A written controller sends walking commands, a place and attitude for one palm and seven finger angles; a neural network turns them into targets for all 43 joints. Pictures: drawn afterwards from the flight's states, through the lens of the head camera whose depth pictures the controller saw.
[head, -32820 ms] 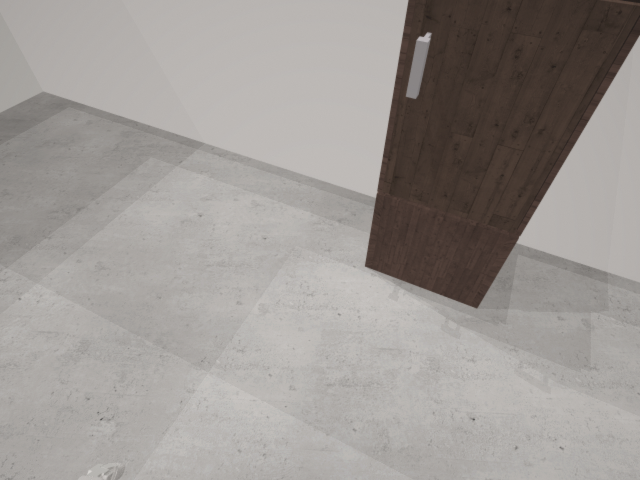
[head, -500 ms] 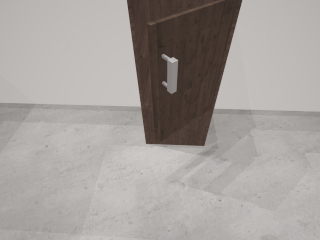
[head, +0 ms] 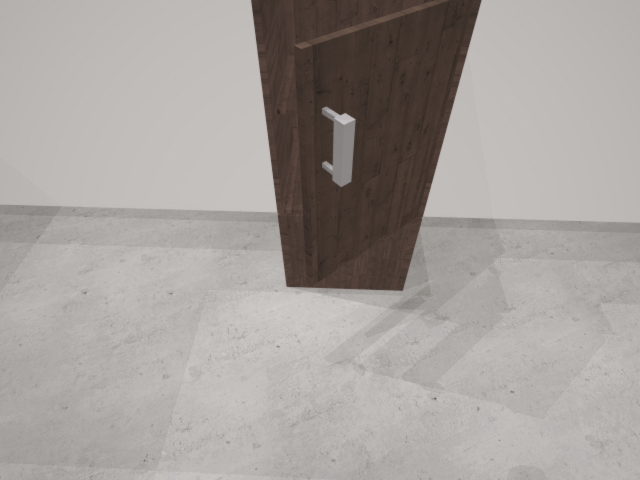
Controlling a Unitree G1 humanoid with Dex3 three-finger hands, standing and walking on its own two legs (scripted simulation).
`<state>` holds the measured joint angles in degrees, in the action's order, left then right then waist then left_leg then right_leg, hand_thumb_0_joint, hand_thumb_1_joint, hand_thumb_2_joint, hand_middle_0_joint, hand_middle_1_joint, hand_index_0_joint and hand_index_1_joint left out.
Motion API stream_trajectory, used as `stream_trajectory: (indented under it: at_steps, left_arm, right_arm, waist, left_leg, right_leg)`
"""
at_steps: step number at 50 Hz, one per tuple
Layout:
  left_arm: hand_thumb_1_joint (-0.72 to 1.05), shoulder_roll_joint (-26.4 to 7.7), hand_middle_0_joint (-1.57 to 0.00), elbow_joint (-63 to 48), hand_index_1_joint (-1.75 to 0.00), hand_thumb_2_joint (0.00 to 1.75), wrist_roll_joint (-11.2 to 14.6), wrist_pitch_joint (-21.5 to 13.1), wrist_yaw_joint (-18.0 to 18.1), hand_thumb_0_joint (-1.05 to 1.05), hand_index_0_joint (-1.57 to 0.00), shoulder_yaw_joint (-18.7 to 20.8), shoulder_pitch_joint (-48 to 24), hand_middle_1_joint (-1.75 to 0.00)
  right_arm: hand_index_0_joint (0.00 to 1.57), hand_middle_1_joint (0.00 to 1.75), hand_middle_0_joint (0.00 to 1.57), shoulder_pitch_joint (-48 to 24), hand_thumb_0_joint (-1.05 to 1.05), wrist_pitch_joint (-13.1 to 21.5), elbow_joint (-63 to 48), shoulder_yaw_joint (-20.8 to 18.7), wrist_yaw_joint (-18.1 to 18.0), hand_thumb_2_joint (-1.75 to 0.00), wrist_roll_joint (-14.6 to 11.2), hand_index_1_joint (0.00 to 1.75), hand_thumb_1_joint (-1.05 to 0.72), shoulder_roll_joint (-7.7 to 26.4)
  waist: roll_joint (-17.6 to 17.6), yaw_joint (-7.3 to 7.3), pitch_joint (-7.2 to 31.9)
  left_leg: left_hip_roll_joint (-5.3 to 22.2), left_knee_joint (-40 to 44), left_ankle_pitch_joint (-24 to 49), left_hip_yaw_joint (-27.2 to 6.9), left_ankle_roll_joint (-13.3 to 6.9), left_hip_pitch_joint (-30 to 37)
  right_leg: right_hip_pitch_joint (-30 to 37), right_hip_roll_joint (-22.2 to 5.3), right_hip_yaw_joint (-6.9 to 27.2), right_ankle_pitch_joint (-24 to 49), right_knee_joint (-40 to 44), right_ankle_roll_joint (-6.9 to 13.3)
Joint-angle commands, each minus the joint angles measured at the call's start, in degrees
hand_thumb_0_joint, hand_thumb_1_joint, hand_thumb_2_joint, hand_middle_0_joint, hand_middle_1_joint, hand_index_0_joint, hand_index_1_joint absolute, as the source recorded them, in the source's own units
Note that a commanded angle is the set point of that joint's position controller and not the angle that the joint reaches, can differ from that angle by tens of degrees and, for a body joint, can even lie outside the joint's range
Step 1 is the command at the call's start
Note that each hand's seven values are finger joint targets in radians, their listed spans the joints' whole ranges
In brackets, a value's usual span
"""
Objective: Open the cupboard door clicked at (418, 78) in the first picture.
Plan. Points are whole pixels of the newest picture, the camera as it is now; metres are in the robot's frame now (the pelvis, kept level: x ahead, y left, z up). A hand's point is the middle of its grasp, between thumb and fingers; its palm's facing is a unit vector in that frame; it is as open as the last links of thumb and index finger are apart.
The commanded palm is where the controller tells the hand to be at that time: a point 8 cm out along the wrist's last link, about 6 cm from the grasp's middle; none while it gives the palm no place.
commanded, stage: look to check the result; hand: left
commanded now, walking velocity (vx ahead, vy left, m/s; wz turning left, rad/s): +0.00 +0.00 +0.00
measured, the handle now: (335, 146) +0.63 +0.00 +0.08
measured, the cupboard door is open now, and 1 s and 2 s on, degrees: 41 41 41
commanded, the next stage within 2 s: walk to a spot facing it in 0.40 s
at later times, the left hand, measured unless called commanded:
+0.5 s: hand out of the picture -0.01 +0.16 -0.17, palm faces +0.04 -0.98 -0.17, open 7.4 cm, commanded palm none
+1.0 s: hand out of the picture +0.08 +0.16 -0.17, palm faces -0.11 -0.95 -0.30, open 7.4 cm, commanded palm none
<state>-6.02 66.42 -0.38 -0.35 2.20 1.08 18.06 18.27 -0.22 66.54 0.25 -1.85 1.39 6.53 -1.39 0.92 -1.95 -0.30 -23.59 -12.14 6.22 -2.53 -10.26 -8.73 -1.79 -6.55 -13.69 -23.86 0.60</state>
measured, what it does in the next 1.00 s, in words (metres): stands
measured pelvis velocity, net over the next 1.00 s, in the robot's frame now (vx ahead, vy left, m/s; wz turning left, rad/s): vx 0.00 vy -0.03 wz -0.20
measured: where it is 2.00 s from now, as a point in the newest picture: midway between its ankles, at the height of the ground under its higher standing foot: outside the picture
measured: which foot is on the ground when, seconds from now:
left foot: down 0.00-0.94, up 0.96-1.00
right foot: down 0.00-1.00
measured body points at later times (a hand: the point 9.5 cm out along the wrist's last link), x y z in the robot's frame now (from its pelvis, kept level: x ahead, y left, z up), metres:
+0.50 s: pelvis +0.01 +0.00 +0.00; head +0.02 -0.01 +0.45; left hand -0.01 +0.21 -0.16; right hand -0.01 -0.20 -0.17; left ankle +0.01 +0.09 -0.74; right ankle -0.01 -0.11 -0.74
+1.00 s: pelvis +0.00 -0.03 -0.02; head +0.05 -0.07 +0.43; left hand +0.09 +0.21 -0.15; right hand +0.00 -0.28 -0.19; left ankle -0.01 +0.09 -0.71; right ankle -0.02 -0.10 -0.74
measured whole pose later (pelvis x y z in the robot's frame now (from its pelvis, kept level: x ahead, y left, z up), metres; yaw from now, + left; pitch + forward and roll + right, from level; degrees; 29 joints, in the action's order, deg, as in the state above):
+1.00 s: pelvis +0.00 -0.03 -0.02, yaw -11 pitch +1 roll +1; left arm -10.0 56.6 -1.6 1.6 0.6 5.2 12.3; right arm 10.6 -3.2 58.4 -4.0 -1.9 1.3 12.7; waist -3.2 -0.8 -6.1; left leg 4.0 -50.0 -28.4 8.2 1.1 -21.0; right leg -17.8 1.6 -2.2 -20.6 -37.1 4.0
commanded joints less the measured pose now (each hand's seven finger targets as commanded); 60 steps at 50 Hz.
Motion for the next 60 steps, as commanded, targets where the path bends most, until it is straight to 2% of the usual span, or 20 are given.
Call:
stream_trajectory:
  at_steps: [1, 14, 25, 30, 33, 37, 40, 41, 42, 44, 45, 46, 47, 48, 49, 50, 52, 54, 56, 60]
  left_arm:
    - [0.90, -4.90, -0.20, -0.82, -0.30, 0.90, 0.02, -0.72, 0.26, 0.00, -0.20, 0.63, 4.49, -0.30]
    - [0.90, -5.27, -0.20, -1.02, -0.30, 0.90, 0.00, -0.74, 0.25, 0.00, -0.20, 0.61, 3.98, -0.30]
    - [0.90, -5.48, -0.20, -1.04, -0.30, 0.90, 0.01, -0.88, 0.22, 0.00, -0.20, 0.63, 3.33, -0.30]
    - [0.90, -6.50, -0.20, -2.18, -0.30, 0.90, -0.25, 0.17, 0.00, 0.00, -0.20, 1.85, 2.06, -0.30]
    - [0.90, -7.31, -0.20, -4.44, -0.30, 0.90, -0.62, 1.23, -0.57, 0.00, -0.20, 3.05, 0.22, -0.30]
    - [0.90, -7.41, -0.20, -7.57, -0.30, 0.90, -1.05, 2.00, -1.37, 0.00, -0.20, 4.06, -1.14, -0.30]
    - [0.90, -7.00, -0.20, -9.61, -0.30, 0.90, -1.32, 2.61, -1.91, 0.00, -0.20, 4.55, -2.14, -0.30]
    - [0.90, -6.84, -0.20, -10.47, -0.30, 0.90, -1.36, 2.76, -2.12, 0.00, -0.20, 4.66, -3.23, -0.30]
    - [0.90, -6.80, -0.20, -11.09, -0.30, 0.90, -1.32, 2.72, -2.28, 0.00, -0.20, 4.68, -3.76, -0.30]
    - [0.90, -6.64, -0.20, -10.94, -0.30, 0.90, -1.23, 2.27, -2.44, 0.00, -0.20, 4.78, -0.83, -0.30]
    - [0.90, -7.70, -0.20, -10.55, -0.30, 0.90, -1.24, 2.05, -2.34, 0.00, -0.20, 5.03, 1.34, -0.30]
    - [0.90, -11.95, -0.20, -10.69, -0.30, 0.90, -1.70, 1.49, -1.78, 0.00, -0.20, 5.63, 2.20, -0.30]
    - [0.90, -17.05, -0.20, -10.61, -0.30, 0.90, -1.52, 1.25, -1.34, 0.00, -0.20, 6.39, 2.99, -0.30]
    - [0.90, -16.23, -0.20, -10.35, -0.30, 0.90, -1.02, 1.02, -0.56, 0.00, -0.20, 6.57, 4.61, -0.30]
    - [0.90, -15.25, -0.20, -10.57, -0.30, 0.90, -0.92, 1.11, 0.01, 0.00, -0.20, 6.55, 2.51, -0.30]
    - [0.90, -14.43, -0.20, -11.69, -0.30, 0.90, -0.77, 1.04, 0.22, 0.00, -0.20, 6.26, 0.16, -0.30]
    - [0.90, -14.16, -0.20, -12.86, -0.30, 0.90, -0.63, 0.69, 0.10, 0.00, -0.20, 5.99, -1.08, -0.30]
    - [0.90, -14.32, -0.20, -13.29, -0.30, 0.90, -0.76, 0.59, 0.09, 0.00, -0.20, 5.98, -1.34, -0.30]
    - [0.90, -14.77, -0.20, -13.81, -0.30, 0.90, -0.74, 0.78, -0.20, 0.00, -0.20, 5.99, -0.92, -0.30]
    - [0.90, -15.65, -0.20, -14.58, -0.30, 0.90, -1.05, 0.97, -0.50, 0.00, -0.20, 6.34, 0.17, -0.30]
  right_arm:
    - [0.20, 0.30, 0.20, 4.33, 0.00, 0.41, -0.93, -0.80, -0.34, -0.90, -0.06, 0.30, -0.90, 4.46]
    - [0.20, 0.30, 0.20, 3.33, 0.00, 0.51, -1.05, -0.78, -0.32, -0.90, -0.23, 0.30, -0.90, 5.01]
    - [0.20, 0.30, 0.20, 2.54, 0.00, 0.90, -0.77, -0.69, -0.42, -0.90, -0.21, 0.30, -0.90, 5.12]
    - [0.20, 0.30, 0.20, 2.11, 0.00, -0.14, -1.18, -1.67, -0.91, -0.90, -0.20, 0.30, -0.90, 6.23]
    - [0.20, 0.30, 0.20, 1.14, 0.00, -0.85, -2.94, -2.87, -1.20, -0.90, -0.09, 0.30, -0.90, 8.01]
    - [0.20, 0.30, 0.20, -0.25, 0.00, -0.93, -5.98, -4.35, -1.38, -0.90, 0.12, 0.30, -0.90, 10.80]
    - [0.20, 0.30, 0.20, -0.99, 0.00, -0.51, -7.87, -5.28, -1.34, -0.90, 0.39, 0.30, -0.90, 12.78]
    - [0.20, 0.30, 0.20, -1.30, 0.00, -0.43, -8.45, -5.34, -1.27, -0.90, 0.58, 0.30, -0.90, 13.15]
    - [0.20, 0.30, 0.20, -2.11, 0.00, -0.35, -8.98, -5.31, -1.19, -0.90, 0.71, 0.30, -0.90, 13.16]
    - [0.20, 0.30, 0.20, -4.76, 0.00, -0.33, -10.41, -5.39, -1.00, -0.90, 0.61, 0.30, -0.90, 13.51]
    - [0.20, 0.30, 0.20, -6.45, 0.00, -0.59, -11.23, -5.43, -0.93, -0.90, 0.41, 0.30, -0.90, 13.57]
    - [0.20, 0.30, 0.20, -6.96, 0.00, -0.98, -12.59, -5.33, -0.70, -0.90, -0.20, 0.30, -0.90, 11.36]
    - [0.20, 0.30, 0.20, -9.03, 0.00, -1.31, -14.52, -4.92, -0.09, -0.90, -0.67, 0.30, -0.90, 8.92]
    - [0.20, 0.30, 0.20, -11.89, 0.00, -1.92, -14.97, -5.02, -0.23, -0.90, -0.37, 0.30, -0.90, 9.98]
    - [0.20, 0.30, 0.20, -11.29, 0.00, -1.99, -14.94, -5.33, -0.33, -0.90, -0.49, 0.30, -0.90, 9.82]
    - [0.20, 0.30, 0.20, -11.01, 0.00, -1.85, -14.90, -5.10, -0.41, -0.90, -0.57, 0.30, -0.90, 9.92]
    - [0.20, 0.30, 0.20, -12.05, 0.00, -1.90, -15.38, -4.83, -0.19, -0.90, -0.54, 0.30, -0.90, 9.25]
    - [0.20, 0.30, 0.20, -11.97, 0.00, -2.20, -15.70, -4.85, -0.16, -0.90, -0.56, 0.30, -0.90, 9.13]
    - [0.20, 0.30, 0.20, -13.41, 0.00, -2.37, -16.43, -4.84, -0.24, -0.90, -0.61, 0.30, -0.90, 9.49]
    - [0.20, 0.30, 0.20, -15.97, 0.00, -1.92, -18.31, -4.75, -0.47, -0.90, -0.81, 0.30, -0.90, 9.79]
  waist:
    - [0.99, -0.10, -3.66]
    - [1.49, -0.18, -3.81]
    - [0.79, -0.21, -2.37]
    - [1.03, 0.17, -3.29]
    - [-0.23, 0.43, -3.58]
    - [-3.15, -0.04, -1.98]
    - [-6.57, -0.29, -0.07]
    - [-7.76, -0.11, -0.59]
    - [-6.98, -0.39, -0.93]
    - [-3.14, -2.59, 0.31]
    - [0.06, -3.80, -0.13]
    - [11.50, -4.07, -0.20]
    - [20.16, -4.89, -0.89]
    - [16.33, -6.00, -0.31]
    - [13.28, -4.00, 0.78]
    - [9.74, -3.06, 2.37]
    - [5.44, -2.57, 4.14]
    - [5.71, -2.23, 4.64]
    - [7.09, -2.67, 3.41]
    - [7.68, -3.53, 4.54]
  left_leg:
    - [6.29, 6.09, 2.04, -7.72, 0.13, -1.38]
    - [6.37, 6.43, 2.80, -7.89, 0.05, -0.83]
    - [6.44, 6.16, 6.93, -7.82, 0.11, 0.39]
    - [7.80, 3.06, 5.74, -5.53, 0.28, 1.18]
    - [9.91, 2.87, 1.53, -5.85, -0.33, 0.22]
    - [14.68, 4.96, -3.40, -8.40, -2.28, -0.08]
    - [21.09, 7.40, -1.34, -10.99, -5.83, 0.08]
    - [22.36, 7.75, 0.62, -10.62, -6.78, -0.45]
    - [22.70, 6.65, 3.80, -9.71, -6.97, -1.31]
    - [20.58, 0.31, 8.76, -4.30, -4.63, -3.26]
    - [17.54, -5.06, 6.44, -1.39, -2.10, -5.70]
    - [10.22, -15.67, -4.19, 3.72, 2.04, -11.65]
    - [2.64, -29.21, -22.64, 4.46, 4.63, -19.45]
    - [2.69, -37.93, -22.50, -3.64, 4.13, -22.30]
    - [3.20, -41.88, -19.26, -5.96, 4.39, -24.70]
    - [4.10, -43.01, -16.30, -7.78, 4.78, -25.32]
    - [3.95, -42.07, -12.90, -7.64, 5.76, -23.58]
    - [3.45, -40.43, -11.25, -7.64, 6.17, -22.66]
    - [3.01, -39.12, -10.63, -7.79, 6.36, -22.69]
    - [2.09, -34.34, -12.10, -7.95, 6.43, -22.21]
  right_leg:
    - [-2.84, -4.97, 6.08, 2.58, 4.85, 1.63]
    - [-2.80, -4.98, 6.01, 2.86, 5.07, 1.46]
    - [-1.29, -5.18, 6.12, 5.63, 4.89, 1.34]
    - [-4.73, -4.97, 7.65, 6.80, 2.96, 1.70]
    - [-8.27, -3.59, 8.46, 4.71, -0.27, 1.95]
    - [-11.75, -0.77, 7.79, 1.85, -7.29, 1.39]
    - [-14.08, 0.77, 5.50, -8.06, -19.70, 0.37]
    - [-14.96, 0.45, 5.23, -11.80, -22.94, 0.17]
    - [-14.30, -0.13, 5.29, -12.88, -22.88, 0.12]
    - [-8.61, -0.05, 4.51, -6.88, -15.91, 0.13]
    - [-5.20, -0.32, 6.12, 0.70, -8.19, 0.72]
    - [-1.79, -7.90, 19.51, 10.30, 1.36, 3.78]
    - [-0.49, -17.99, 33.05, 17.73, 7.16, 10.22]
    - [1.26, -16.79, 35.12, 23.18, 6.88, 10.65]
    - [3.91, -15.39, 33.24, 26.92, 4.32, 10.07]
    - [6.13, -14.06, 30.57, 28.00, 2.39, 11.35]
    - [6.50, -11.44, 27.30, 29.58, 1.54, 10.96]
    - [6.87, -10.05, 26.48, 29.44, 1.82, 9.65]
    - [6.33, -8.94, 26.38, 29.36, 2.28, 9.08]
    - [8.51, -8.41, 28.70, 32.47, 1.34, 10.00]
